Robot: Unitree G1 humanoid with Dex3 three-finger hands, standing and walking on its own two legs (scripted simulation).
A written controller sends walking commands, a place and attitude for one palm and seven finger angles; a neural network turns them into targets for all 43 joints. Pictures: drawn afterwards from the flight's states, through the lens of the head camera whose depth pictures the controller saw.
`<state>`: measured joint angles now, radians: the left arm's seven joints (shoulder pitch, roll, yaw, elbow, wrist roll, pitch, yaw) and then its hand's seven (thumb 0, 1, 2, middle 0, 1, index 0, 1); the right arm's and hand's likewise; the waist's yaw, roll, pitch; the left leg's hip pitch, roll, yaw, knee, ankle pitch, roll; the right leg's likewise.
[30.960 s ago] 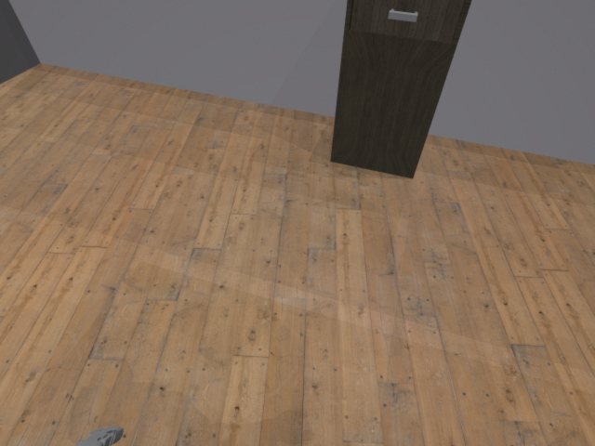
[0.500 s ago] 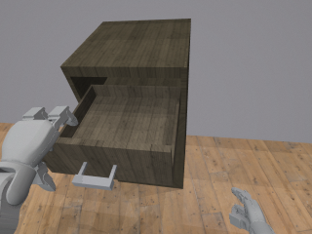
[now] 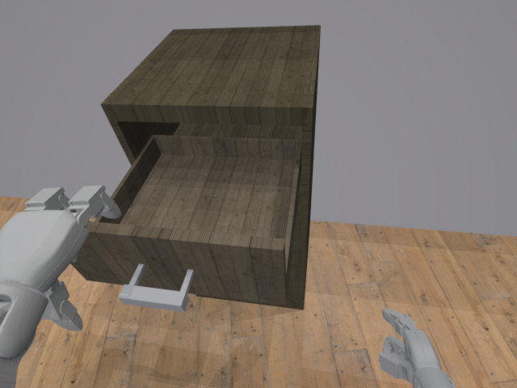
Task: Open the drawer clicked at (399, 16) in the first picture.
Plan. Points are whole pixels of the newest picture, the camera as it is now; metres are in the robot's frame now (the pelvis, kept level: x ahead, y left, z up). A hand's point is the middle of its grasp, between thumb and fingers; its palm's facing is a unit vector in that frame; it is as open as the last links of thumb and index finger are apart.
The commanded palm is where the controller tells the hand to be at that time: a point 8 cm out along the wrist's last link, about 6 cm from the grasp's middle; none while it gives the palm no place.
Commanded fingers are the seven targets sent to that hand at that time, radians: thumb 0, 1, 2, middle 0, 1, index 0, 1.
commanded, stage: draw the hand back to the body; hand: left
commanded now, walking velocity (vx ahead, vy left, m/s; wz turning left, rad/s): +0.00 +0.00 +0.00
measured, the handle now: (159, 285) +0.25 +0.22 +0.01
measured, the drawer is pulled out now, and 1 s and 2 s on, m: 0.30 0.30 0.30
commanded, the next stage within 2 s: step back with the hand held close in 1.22 s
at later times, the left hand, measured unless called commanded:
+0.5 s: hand (106, 243) +0.22 +0.22 +0.19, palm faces +0.43 -0.83 -0.36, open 13.0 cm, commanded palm +0.16 +0.26 +0.21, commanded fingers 0.00 0.03 0.52 -0.26 -0.86 -0.26 -0.86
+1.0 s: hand (107, 249) +0.21 +0.21 +0.18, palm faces +0.42 -0.81 -0.41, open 8.8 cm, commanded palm +0.16 +0.26 +0.20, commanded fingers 0.00 0.90 0.90 -0.20 -0.30 -0.20 -0.30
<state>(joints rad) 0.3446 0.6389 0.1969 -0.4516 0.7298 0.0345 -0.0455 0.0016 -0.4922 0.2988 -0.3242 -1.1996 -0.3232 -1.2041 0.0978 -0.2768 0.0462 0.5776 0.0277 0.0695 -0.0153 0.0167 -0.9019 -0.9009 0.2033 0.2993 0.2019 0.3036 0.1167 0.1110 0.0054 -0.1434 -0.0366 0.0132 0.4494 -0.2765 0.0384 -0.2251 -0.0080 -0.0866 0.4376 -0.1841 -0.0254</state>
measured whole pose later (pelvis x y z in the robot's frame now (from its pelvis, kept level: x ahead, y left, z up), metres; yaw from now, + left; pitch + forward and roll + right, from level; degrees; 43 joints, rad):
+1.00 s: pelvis +0.03 -0.02 +0.00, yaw +0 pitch -2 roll +0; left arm 0.53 0.33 0.31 -0.53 -0.07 -0.14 0.11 0.01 0.56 0.75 -0.24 -0.52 -0.24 -0.52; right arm 0.15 -0.21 0.01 0.63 0.01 -0.15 -0.08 0.02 -0.90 -0.90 0.20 0.30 0.20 0.30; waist 0.07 0.08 0.01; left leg -0.07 0.00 0.00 0.42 -0.31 0.01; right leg -0.15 0.03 -0.10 0.42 -0.23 -0.05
